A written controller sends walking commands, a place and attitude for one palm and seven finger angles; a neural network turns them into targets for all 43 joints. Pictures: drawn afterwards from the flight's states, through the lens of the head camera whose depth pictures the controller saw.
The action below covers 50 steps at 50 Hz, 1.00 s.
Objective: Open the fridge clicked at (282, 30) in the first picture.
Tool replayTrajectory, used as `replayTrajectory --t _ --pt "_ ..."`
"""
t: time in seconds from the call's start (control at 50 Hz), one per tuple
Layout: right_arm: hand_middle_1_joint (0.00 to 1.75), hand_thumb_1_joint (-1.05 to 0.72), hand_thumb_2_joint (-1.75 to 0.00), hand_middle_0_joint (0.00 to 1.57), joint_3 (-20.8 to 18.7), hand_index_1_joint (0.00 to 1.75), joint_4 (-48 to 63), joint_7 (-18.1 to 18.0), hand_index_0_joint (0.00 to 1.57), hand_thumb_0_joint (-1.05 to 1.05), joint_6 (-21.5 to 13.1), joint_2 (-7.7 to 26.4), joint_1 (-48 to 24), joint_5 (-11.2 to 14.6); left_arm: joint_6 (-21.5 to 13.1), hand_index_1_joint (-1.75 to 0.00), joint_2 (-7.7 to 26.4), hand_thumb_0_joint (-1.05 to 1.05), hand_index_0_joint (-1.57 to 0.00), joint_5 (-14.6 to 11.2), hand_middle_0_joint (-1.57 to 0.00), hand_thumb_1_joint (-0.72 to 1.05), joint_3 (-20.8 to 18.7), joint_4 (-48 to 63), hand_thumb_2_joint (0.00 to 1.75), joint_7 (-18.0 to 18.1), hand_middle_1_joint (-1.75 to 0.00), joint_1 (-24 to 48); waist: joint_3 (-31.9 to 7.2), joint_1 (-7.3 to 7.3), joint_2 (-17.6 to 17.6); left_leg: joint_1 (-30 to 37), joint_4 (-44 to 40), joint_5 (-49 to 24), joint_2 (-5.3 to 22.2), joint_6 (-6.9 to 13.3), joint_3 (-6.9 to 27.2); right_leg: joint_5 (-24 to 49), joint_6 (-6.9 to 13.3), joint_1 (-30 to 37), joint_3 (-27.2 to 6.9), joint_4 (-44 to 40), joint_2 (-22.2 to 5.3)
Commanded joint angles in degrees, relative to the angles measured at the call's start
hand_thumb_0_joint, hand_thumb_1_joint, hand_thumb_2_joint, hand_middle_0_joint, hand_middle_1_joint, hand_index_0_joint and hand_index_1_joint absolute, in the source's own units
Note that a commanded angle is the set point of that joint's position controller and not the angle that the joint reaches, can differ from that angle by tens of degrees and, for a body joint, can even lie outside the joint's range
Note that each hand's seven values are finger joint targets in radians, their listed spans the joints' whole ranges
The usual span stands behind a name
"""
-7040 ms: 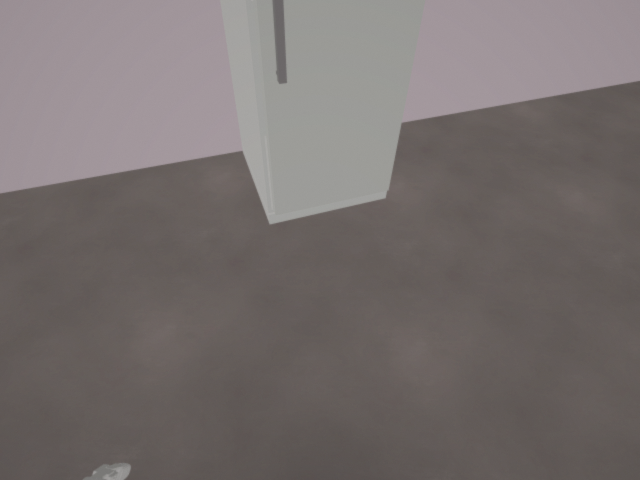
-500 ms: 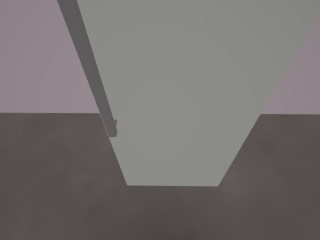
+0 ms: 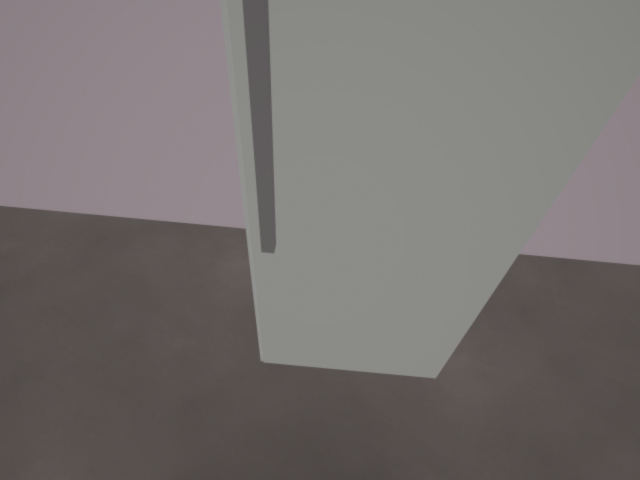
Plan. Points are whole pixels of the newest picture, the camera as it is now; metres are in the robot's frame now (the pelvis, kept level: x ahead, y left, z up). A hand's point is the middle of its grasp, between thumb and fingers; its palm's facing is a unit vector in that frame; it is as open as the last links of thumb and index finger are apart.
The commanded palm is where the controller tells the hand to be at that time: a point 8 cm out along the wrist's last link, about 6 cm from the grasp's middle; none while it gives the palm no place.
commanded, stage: come to a stop and stand still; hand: left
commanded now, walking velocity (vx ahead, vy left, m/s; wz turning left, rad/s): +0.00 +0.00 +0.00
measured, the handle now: (265, 134) +0.55 +0.13 +0.16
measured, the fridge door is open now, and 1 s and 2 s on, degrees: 0 0 0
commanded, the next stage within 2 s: look again from close up in 0.70 s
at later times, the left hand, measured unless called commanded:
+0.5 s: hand out of the picture -0.05 +0.15 -0.18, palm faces +0.03 -0.99 -0.16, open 7.3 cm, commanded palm none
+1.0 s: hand out of the picture -0.04 +0.18 -0.18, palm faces +0.02 -0.98 -0.20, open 7.4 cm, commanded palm none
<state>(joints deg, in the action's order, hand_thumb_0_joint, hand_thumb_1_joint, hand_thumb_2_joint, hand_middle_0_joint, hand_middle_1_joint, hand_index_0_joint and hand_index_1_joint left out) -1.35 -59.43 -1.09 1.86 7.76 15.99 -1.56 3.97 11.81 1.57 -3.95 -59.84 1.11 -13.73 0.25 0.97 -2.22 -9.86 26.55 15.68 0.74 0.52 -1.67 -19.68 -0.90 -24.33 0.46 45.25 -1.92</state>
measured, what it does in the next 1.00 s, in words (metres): steps on the spot: right foot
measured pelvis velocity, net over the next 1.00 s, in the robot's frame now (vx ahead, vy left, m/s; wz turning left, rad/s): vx -0.03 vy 0.02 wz -0.01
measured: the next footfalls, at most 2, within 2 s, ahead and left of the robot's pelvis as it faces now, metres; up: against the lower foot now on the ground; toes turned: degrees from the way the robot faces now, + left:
right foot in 0.14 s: +0.01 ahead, -0.11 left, +0.00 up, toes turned -3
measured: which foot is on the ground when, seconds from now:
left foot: down 0.00-1.00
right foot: up 0.00-0.12, down 0.14-1.00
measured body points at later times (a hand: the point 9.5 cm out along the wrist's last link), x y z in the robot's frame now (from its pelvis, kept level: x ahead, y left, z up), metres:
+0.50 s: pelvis -0.05 -0.01 +0.00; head -0.05 +0.00 +0.45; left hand -0.05 +0.21 -0.16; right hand -0.08 -0.22 -0.16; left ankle -0.01 +0.12 -0.74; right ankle -0.03 -0.11 -0.74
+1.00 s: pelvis -0.03 +0.02 -0.01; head -0.04 +0.00 +0.44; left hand -0.04 +0.24 -0.16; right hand -0.04 -0.20 -0.17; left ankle -0.01 +0.12 -0.74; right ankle -0.03 -0.11 -0.74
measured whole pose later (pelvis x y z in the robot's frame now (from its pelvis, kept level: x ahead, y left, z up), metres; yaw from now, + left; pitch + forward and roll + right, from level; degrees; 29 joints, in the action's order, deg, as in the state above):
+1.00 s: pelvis -0.03 +0.02 -0.01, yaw +0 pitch -1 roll +0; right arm -0.2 -60.8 -0.9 -0.7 8.8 18.8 -1.6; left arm -1.2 7.1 1.2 0.1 -63.3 2.0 -18.8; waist -0.6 -0.8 2.5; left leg -16.0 31.9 15.4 -0.3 1.8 -2.3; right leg -16.1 -0.6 -14.1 1.9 30.9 -1.6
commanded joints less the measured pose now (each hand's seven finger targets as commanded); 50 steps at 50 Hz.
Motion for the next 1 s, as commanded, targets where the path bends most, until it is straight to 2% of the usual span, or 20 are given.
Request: replayTrajectory --t 0.0,0.04,0.06,0.08,0.12,0.14,0.16,0.18,0.2,0.26,0.42,0.54,0.76,0.78,0.8,0.82,0.84,0.86,0.92,0.98 --pt "0.30 -0.90 -0.90 0.20 -1.3 0.30 2.6 -1.2 0.20 0.00 -1.9 8.9 -2.5 0.4 -2.3 -0.30 1.1 0.00 -0.20 -0.5 -0.20 0.90 1.0 1.7 0.90 0.1 -0.30 -1.6 4.2 0.62 10.8 -3.2 -13.1 -7.5 10.4 6.9 8.0 -2.2 -0.7 1.5 0.4 -1.0 0.1" --pt "0.30 -0.90 -0.90 0.20 -1.3 0.30 0.6 -1.4 0.20 0.00 -2.1 8.6 0.9 0.5 -3.0 -0.30 0.7 0.00 -0.20 -0.8 -0.20 0.90 1.7 1.5 0.90 0.2 -0.30 -0.3 2.3 -0.92 10.6 3.1 -10.1 -18.3 11.2 7.5 8.5 -2.8 -1.0 3.2 1.2 -10.5 -0.2" --pt "0.30 -0.90 -0.90 0.20 -1.2 0.30 -0.1 -1.4 0.20 0.00 -2.3 8.5 2.6 0.6 -3.3 -0.30 0.6 0.00 -0.20 -1.0 -0.20 0.90 1.9 1.2 0.90 0.4 -0.30 -0.8 0.9 -1.15 10.2 3.9 -8.2 -22.8 11.1 7.1 8.9 -0.1 -1.0 6.7 1.2 -16.1 -0.3" --pt "0.30 -0.90 -0.90 0.20 -1.2 0.30 -0.8 -1.3 0.20 0.00 -2.4 8.6 2.9 0.9 -3.7 -0.30 0.8 0.00 -0.20 -1.1 -0.20 0.90 2.0 -0.1 0.90 0.5 -0.30 -3.1 -1.1 -0.30 8.9 4.1 -5.8 -24.0 10.0 5.8 8.3 6.4 -0.9 11.3 1.0 -22.8 -0.3" --pt "0.30 -0.90 -0.90 0.20 -0.8 0.30 -0.9 -1.0 0.20 0.00 -2.8 5.9 3.2 1.8 -4.6 -0.30 3.3 0.00 -0.20 -1.0 -0.20 0.90 2.1 -2.3 0.90 1.1 -0.30 -5.5 -2.5 -0.90 1.3 -1.2 -2.3 -16.2 5.9 1.6 4.6 20.0 1.4 18.8 -6.1 -25.8 -6.0" --pt "0.30 -0.90 -0.90 0.20 -0.5 0.30 -1.0 -0.8 0.20 0.00 -2.7 4.9 2.9 1.9 -4.7 -0.30 4.2 0.00 -0.20 -1.0 -0.20 0.90 2.1 -2.5 0.90 1.2 -0.30 -5.0 -1.6 -1.23 -0.2 -1.7 -3.2 -11.5 4.4 0.6 3.4 23.9 2.7 18.1 -6.6 -25.3 -8.5" --pt "0.30 -0.90 -0.90 0.20 -0.4 0.30 -1.3 -0.7 0.20 0.00 -2.8 4.4 2.8 1.7 -4.7 -0.30 4.0 0.00 -0.20 -1.0 -0.20 0.90 2.5 -2.8 0.90 1.2 -0.30 -5.0 -1.8 -1.50 1.4 0.3 -4.3 -10.9 3.7 0.3 3.2 23.1 3.3 16.2 -6.2 -24.5 -8.8" --pt "0.30 -0.90 -0.90 0.20 -0.3 0.30 -2.1 -0.8 0.20 0.00 -2.2 4.8 3.0 1.3 -5.0 -0.30 3.8 0.00 -0.20 -1.1 -0.20 0.90 2.4 -3.3 0.90 1.1 -0.30 -4.0 -1.4 -1.88 -5.9 1.3 -3.9 -8.9 3.9 -0.4 2.6 18.4 3.4 14.1 -6.4 -25.2 -7.1" --pt "0.30 -0.90 -0.90 0.20 -0.3 0.30 -2.6 -0.8 0.20 0.00 -2.1 5.5 3.0 1.2 -4.9 -0.30 2.8 0.00 -0.20 -1.2 -0.20 0.90 2.7 -3.4 0.90 1.1 -0.30 -3.7 0.0 -1.90 -6.3 2.3 -4.2 -7.3 3.9 -0.4 2.5 13.7 3.3 11.6 -6.5 -26.8 -6.7" --pt "0.30 -0.90 -0.90 0.20 0.0 0.30 -3.8 -0.7 0.20 0.00 -1.9 5.3 3.3 1.1 -4.3 -0.30 1.8 0.00 -0.20 -1.1 -0.20 0.90 2.9 -3.4 0.90 1.1 -0.30 -3.1 5.3 -1.86 -2.7 1.0 -6.9 -3.5 4.3 0.1 3.4 1.1 2.3 7.1 -5.9 -29.0 -4.8" --pt "0.30 -0.90 -0.90 0.20 0.0 0.30 -4.8 -0.6 0.20 0.00 -1.5 4.1 5.1 0.6 -3.8 -0.30 1.5 0.00 -0.20 -1.0 -0.20 0.90 2.4 -3.7 0.90 1.1 -0.30 -5.6 7.7 -1.19 1.6 -4.2 -8.3 4.7 3.7 0.3 3.8 -6.8 2.1 5.8 -6.2 -30.1 -3.8" --pt "0.30 -0.90 -0.90 0.20 -0.2 0.30 -4.8 -0.7 0.20 0.00 -1.6 3.8 6.4 0.6 -3.8 -0.30 1.0 0.00 -0.20 -0.8 -0.20 0.90 2.2 -3.3 0.90 1.0 -0.30 -6.6 7.0 -0.86 3.4 -6.8 -9.0 7.6 4.1 0.6 5.3 -5.8 2.1 7.0 -5.5 -28.9 -3.3" --pt "0.30 -0.90 -0.90 0.20 0.0 0.30 -4.7 -1.0 0.20 0.00 -2.5 3.5 7.0 0.9 -4.4 -0.30 -0.4 0.00 -0.20 -0.9 -0.20 0.90 2.6 -4.0 0.90 1.0 -0.30 -7.6 4.3 -0.92 2.8 -5.2 -9.4 3.1 5.1 0.8 6.1 2.1 2.1 9.2 -4.3 -26.8 -3.3" --pt "0.30 -0.90 -0.90 0.20 0.2 0.30 -0.5 -0.1 0.20 0.00 -3.3 6.0 -1.9 1.0 -5.8 -0.30 1.6 0.00 -0.20 0.0 -0.20 0.90 3.5 -5.0 0.90 3.1 -0.30 -12.4 6.0 2.54 3.3 -7.6 3.8 -0.7 4.5 -1.3 1.3 11.7 2.6 9.2 -5.9 -26.7 -6.0" --pt "0.30 -0.90 -0.90 0.20 0.3 0.30 1.0 0.4 0.20 0.00 -2.4 3.4 3.2 0.8 -6.2 -0.30 4.6 0.00 -0.20 -0.4 -0.20 0.90 3.1 -2.0 0.90 2.5 -0.30 -8.0 1.0 -2.42 1.3 -5.4 5.2 5.1 1.4 -1.0 1.6 -9.1 4.7 6.0 -10.9 -30.1 -8.8" --pt "0.30 -0.90 -0.90 0.20 0.1 0.30 0.2 0.5 0.20 0.00 -2.4 3.2 5.8 0.3 -6.2 -0.30 4.5 0.00 -0.20 -0.3 -0.20 0.90 2.5 -0.6 0.90 2.1 -0.30 -5.7 1.4 -3.47 2.6 -3.5 4.8 3.2 1.3 -0.3 1.5 -13.7 5.6 2.1 -10.3 -29.2 -8.4" --pt "0.30 -0.90 -0.90 0.20 0.4 0.30 0.2 0.8 0.20 0.00 -2.9 3.5 8.5 0.0 -6.6 -0.30 4.4 0.00 -0.20 -0.4 -0.20 0.90 2.3 -0.4 0.90 1.9 -0.30 -5.1 -2.6 -4.25 6.0 -1.8 3.6 -0.7 1.8 0.2 2.1 -7.4 5.5 3.9 -6.6 -25.1 -6.8" --pt "0.30 -0.90 -0.90 0.20 0.6 0.30 0.2 0.7 0.20 0.00 -3.2 3.2 7.7 0.2 -6.7 -0.30 3.2 0.00 -0.20 -0.7 -0.20 0.90 2.9 -0.5 0.90 1.7 -0.30 -5.3 -0.7 -3.54 6.8 -3.4 0.8 -1.2 2.9 0.5 3.7 -4.7 4.8 4.5 -4.8 -22.9 -4.7" --pt "0.30 -0.90 -0.90 0.20 0.5 0.30 1.5 0.1 0.20 0.00 -3.7 5.1 5.6 0.5 -6.2 -0.30 0.7 0.00 -0.20 -0.6 -0.20 0.90 3.4 -0.9 0.90 1.4 -0.30 -7.4 3.5 -1.75 4.9 -10.1 -5.0 3.0 5.2 2.0 7.5 0.5 3.8 8.2 -2.6 -19.9 -2.2" --pt "0.30 -0.90 -0.90 0.20 0.6 0.30 1.5 -0.1 0.20 0.00 -4.3 6.0 5.1 0.6 -6.2 -0.30 0.9 0.00 -0.20 -0.6 -0.20 0.90 3.4 -0.9 0.90 1.2 -0.30 -7.6 4.2 -1.30 2.0 -9.8 -5.8 -0.6 5.2 2.2 7.3 5.2 3.4 9.8 -2.7 -19.4 -2.4"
